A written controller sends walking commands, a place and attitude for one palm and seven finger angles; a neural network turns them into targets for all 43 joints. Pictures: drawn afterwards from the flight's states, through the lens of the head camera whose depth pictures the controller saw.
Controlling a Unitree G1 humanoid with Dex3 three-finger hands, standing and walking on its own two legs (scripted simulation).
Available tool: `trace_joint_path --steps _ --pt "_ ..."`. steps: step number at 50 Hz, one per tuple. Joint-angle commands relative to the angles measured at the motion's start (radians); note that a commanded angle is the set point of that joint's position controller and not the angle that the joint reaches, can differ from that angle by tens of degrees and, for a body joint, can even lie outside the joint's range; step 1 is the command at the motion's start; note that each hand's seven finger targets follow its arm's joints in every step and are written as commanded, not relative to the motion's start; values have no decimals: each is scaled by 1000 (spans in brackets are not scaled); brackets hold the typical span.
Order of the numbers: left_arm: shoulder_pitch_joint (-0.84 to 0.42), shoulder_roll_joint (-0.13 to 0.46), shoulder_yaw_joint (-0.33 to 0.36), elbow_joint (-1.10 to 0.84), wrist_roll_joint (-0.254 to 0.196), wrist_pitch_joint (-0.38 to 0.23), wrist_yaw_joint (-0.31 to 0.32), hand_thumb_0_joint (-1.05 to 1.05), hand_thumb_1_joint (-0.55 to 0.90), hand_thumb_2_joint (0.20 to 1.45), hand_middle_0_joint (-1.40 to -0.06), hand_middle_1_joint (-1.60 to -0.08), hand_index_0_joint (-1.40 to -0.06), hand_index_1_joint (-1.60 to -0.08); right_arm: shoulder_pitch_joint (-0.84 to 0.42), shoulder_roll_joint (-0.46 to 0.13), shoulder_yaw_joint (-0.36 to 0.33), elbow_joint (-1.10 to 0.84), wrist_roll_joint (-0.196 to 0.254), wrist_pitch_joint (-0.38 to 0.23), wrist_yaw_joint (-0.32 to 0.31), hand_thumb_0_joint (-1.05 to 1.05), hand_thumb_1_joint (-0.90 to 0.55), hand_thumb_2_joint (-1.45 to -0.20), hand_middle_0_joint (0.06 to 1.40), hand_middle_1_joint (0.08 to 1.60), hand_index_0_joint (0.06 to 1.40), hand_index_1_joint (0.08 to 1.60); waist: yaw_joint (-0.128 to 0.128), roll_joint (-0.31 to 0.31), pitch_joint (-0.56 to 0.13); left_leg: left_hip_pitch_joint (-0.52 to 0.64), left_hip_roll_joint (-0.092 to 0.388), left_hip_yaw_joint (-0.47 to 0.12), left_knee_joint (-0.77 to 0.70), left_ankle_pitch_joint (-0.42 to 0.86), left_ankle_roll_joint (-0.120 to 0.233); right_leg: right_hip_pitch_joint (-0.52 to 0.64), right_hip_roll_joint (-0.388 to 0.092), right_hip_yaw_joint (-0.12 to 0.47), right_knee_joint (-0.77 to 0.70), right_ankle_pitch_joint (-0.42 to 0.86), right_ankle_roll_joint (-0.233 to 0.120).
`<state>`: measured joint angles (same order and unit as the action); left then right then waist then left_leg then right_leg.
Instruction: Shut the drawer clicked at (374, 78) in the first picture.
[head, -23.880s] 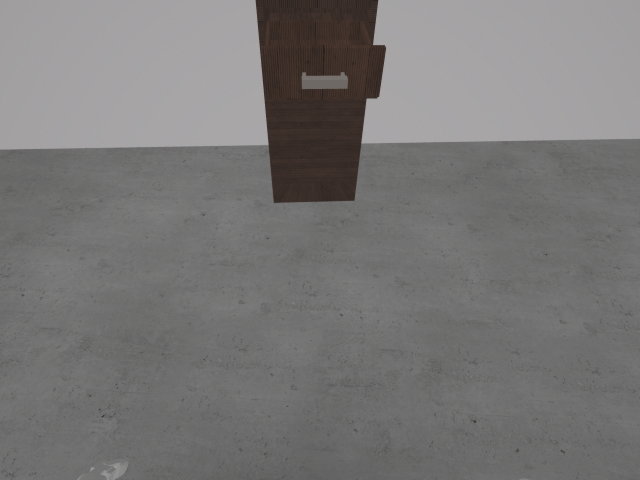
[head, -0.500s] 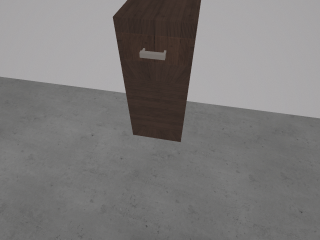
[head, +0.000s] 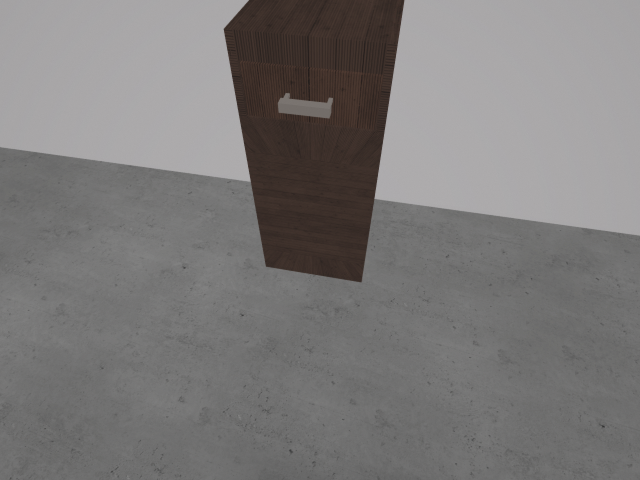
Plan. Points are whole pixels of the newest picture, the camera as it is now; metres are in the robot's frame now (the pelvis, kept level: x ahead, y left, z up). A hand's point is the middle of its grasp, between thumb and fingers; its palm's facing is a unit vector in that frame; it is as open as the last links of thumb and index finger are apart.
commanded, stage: look to check the result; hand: left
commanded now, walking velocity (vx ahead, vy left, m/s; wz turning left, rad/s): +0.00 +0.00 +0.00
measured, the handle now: (306, 103) +0.91 +0.08 -0.02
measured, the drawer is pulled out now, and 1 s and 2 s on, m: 0.00 0.00 0.00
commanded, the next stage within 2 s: stand and wait in 0.04 s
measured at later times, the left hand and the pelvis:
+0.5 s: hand out of the picture +0.04 +0.20 -0.17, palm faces +0.01 -0.97 -0.25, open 7.4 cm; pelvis +0.01 +0.00 +0.00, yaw +0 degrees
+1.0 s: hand out of the picture +0.05 +0.21 -0.17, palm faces +0.01 -0.97 -0.26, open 7.4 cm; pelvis +0.01 +0.00 +0.00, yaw +0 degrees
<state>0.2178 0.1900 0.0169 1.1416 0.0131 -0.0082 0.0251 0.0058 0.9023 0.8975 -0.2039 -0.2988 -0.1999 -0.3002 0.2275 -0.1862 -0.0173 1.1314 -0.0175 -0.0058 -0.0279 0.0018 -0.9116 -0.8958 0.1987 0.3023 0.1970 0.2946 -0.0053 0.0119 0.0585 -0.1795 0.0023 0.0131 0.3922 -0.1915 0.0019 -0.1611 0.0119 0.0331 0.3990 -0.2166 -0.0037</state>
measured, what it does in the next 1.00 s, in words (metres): stands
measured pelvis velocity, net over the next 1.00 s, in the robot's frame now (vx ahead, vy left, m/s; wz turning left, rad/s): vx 0.01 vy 0.00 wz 0.00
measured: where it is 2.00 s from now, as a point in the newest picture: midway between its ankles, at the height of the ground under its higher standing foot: outside the picture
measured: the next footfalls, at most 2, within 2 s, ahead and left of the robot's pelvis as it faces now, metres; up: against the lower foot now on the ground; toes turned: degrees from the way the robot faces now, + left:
none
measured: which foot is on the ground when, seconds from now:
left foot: down 0.00-1.00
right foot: down 0.00-1.00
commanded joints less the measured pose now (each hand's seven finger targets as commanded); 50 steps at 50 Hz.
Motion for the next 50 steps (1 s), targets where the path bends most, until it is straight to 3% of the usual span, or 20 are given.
trace_joint_path --steps 1,4,11,17,50 --pt "32 141 25 -32 -2 -11 8 0 900 900 -200 -300 -200 -300 43 -124 -25 -28 4 -9 -8 0 -900 -900 200 300 200 300 -1 8 -20 49 100 -85 -56 97 28 -51 -95 77 -81 82 -42" --pt "27 141 24 -30 -2 -11 7 0 900 900 -200 -300 -200 -300 36 -124 -23 -27 3 -8 -7 0 -900 -900 200 300 200 300 -1 -20 -8 44 99 -83 -61 86 26 -51 -98 73 -89 78 -39" --pt "17 155 27 -39 -1 -14 6 0 900 900 -200 -300 -200 -300 26 -138 -26 -31 3 -10 -6 0 -900 -900 200 300 200 300 -1 7 -17 48 99 -83 -60 99 24 -41 -98 76 -92 87 -40" --pt "8 160 29 -40 -2 -15 5 0 900 900 -200 -300 -200 -300 20 -140 -26 -30 3 -12 -6 0 -900 -900 200 300 200 300 0 -17 -35 60 101 -85 -60 118 25 -25 -103 70 -90 114 -40" --pt "-17 192 32 -44 -2 -16 1 0 900 900 -200 -300 -200 -300 -11 -180 -28 -30 3 -17 -6 0 -900 -900 200 300 200 300 0 0 -36 77 107 -91 -83 144 24 -3 -107 65 -102 123 -35"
